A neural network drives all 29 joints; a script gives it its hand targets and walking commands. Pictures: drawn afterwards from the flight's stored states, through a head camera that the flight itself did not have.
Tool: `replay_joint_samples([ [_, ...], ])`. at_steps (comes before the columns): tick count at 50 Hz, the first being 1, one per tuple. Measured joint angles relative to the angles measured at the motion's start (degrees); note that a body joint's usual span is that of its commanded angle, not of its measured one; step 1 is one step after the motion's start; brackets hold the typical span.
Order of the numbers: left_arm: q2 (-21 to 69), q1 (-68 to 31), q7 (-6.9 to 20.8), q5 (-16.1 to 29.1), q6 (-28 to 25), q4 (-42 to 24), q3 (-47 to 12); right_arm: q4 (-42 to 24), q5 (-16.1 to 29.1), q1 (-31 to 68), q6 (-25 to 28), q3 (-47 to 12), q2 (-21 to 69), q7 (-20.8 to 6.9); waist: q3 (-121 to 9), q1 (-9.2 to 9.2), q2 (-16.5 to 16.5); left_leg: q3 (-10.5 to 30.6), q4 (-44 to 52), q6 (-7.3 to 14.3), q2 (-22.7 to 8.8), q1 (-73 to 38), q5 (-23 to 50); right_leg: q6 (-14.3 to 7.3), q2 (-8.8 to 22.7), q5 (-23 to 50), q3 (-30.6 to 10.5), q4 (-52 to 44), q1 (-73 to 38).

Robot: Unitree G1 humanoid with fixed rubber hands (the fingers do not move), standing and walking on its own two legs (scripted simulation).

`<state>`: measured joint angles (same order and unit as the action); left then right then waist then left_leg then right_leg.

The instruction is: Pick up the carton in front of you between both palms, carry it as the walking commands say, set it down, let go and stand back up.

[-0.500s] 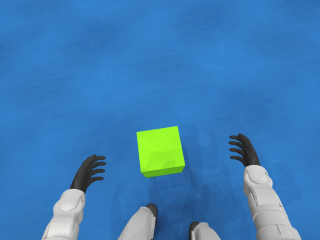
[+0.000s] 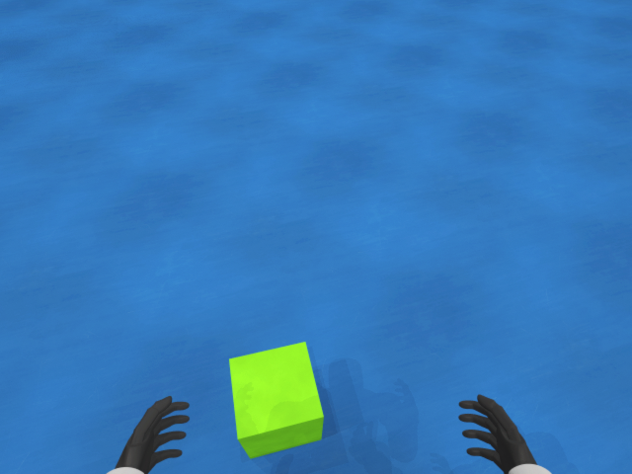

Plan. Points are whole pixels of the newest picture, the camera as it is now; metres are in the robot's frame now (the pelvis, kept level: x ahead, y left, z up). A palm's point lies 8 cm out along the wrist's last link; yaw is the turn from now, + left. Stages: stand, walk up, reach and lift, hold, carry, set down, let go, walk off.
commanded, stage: let go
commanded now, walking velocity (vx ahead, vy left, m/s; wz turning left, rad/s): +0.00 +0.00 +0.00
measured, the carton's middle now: (277, 401) +0.41 +0.11 -0.65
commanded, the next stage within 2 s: stand in 0.34 s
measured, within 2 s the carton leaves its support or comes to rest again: neither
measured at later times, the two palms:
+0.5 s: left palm out of the picture +0.13 +0.30 -0.09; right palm out of the picture +0.12 -0.24 -0.08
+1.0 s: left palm out of the picture +0.14 +0.33 -0.11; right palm out of the picture +0.12 -0.25 -0.09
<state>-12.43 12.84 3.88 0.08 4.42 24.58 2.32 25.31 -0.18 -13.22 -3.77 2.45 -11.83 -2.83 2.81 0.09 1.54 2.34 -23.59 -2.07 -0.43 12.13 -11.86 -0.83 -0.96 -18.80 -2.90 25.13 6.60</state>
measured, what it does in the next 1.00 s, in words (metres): stands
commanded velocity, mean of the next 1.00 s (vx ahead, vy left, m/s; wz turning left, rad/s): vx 0.00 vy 0.00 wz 0.00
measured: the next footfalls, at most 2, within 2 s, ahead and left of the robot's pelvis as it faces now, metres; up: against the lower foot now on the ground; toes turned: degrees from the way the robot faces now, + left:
none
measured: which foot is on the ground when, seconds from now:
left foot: down 0.00-1.00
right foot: down 0.00-1.00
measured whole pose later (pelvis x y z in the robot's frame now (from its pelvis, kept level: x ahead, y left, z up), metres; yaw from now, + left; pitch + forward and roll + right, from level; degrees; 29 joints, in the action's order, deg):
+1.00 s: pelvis +0.01 +0.04 +0.00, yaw -1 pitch +0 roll +0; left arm -20.4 11.0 -1.9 -2.0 0.5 44.6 1.5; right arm 48.4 -1.8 -8.6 -0.3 1.8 -18.1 1.1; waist 0.9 -0.8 2.9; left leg 0.1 -29.5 1.2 1.2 13.1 -16.0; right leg 2.4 0.9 -19.8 -4.9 25.6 5.5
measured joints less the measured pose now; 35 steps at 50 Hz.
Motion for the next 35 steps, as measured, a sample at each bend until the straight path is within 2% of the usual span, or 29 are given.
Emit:
replay_joint_samples([
  [2, 0.09, -0.10, 0.06, -0.36, 0.59, 0.09, 0.15, -0.52, 0.19, -0.57, -0.64, -0.18, -0.19, -0.31, 0.29, -0.11, 0.12, -0.13, 0.08, -0.04, -0.12, -0.97, -0.10, -0.06, -0.10, -0.02, -0.14, -0.12, -0.93],
  [7, -0.55, -0.78, -1.58, -1.53, 4.51, -1.10, -0.25, 0.71, 0.92, -0.93, -0.02, -0.94, -0.30, 0.88, -0.06, -0.04, 0.10, 0.24, -2.14, 0.13, 0.21, -0.61, -1.10, 0.18, 0.10, -0.96, 0.27, 1.62, -1.01],
  [17, -0.94, 0.10, -2.79, -1.32, 7.96, -3.39, -0.91, 1.59, 0.22, 1.06, -1.46, -0.82, 0.42, 0.97, 1.09, 0.16, -0.19, 0.03, -3.20, 1.40, 1.58, -1.22, -1.03, 1.41, 1.46, -0.82, 0.19, 2.07, -2.03],
  [21, -2.80, -0.36, -4.28, -2.66, 3.05, 2.31, -0.86, 7.99, -2.25, 1.82, 0.25, -0.98, -1.30, 2.45, -1.30, 0.24, 0.43, -0.18, -5.89, 1.73, 1.36, 2.32, -2.05, 1.93, 1.20, -1.09, -0.03, 3.36, 0.94],
  [25, -5.19, 0.06, -4.25, -3.23, -0.58, 7.42, 0.15, 12.83, -2.77, 1.60, 1.83, 0.25, -3.94, 2.93, -2.23, -0.07, 1.55, -0.55, -7.60, 2.15, 1.27, 4.10, -3.18, 2.15, 1.09, -1.61, -0.40, 4.24, 2.47],
  [35, -7.68, 0.49, -4.98, -2.66, -3.44, 14.65, -0.08, 18.24, -2.18, 2.60, 3.30, 0.74, -6.69, 3.63, -2.03, -0.69, 2.11, -1.59, -7.64, 2.83, 1.15, 3.38, -4.38, 2.76, 1.19, -1.40, -1.43, 2.24, 1.17],
])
